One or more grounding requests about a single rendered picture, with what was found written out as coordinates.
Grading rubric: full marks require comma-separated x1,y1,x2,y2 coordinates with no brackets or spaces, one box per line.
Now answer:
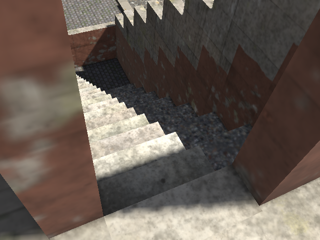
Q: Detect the stairs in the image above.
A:
76,74,215,216

